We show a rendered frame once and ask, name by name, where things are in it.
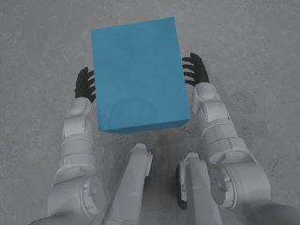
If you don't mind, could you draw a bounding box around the robot right forearm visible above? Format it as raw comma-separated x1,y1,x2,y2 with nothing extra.
191,82,271,191

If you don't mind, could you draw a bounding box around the robot right hand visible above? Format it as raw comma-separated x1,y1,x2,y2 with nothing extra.
182,52,210,87

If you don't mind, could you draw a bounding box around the left robot thigh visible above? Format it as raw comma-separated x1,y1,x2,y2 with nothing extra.
100,147,153,225

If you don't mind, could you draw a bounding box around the robot left forearm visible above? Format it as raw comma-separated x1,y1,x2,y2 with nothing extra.
47,97,98,216

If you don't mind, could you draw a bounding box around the robot left hand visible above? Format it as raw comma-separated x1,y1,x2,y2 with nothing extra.
75,67,97,104

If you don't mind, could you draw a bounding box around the robot thigh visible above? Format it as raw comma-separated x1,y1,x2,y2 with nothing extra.
100,147,153,225
179,157,223,225

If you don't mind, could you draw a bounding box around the carton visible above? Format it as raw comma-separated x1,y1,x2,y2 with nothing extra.
91,17,191,135

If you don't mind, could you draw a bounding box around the left robot upper arm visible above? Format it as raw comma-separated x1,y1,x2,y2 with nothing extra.
28,174,106,225

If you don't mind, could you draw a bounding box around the right robot upper arm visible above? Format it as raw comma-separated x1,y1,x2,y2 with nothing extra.
210,161,300,225

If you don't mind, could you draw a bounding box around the right robot thigh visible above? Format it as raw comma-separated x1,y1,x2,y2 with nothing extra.
179,157,223,225

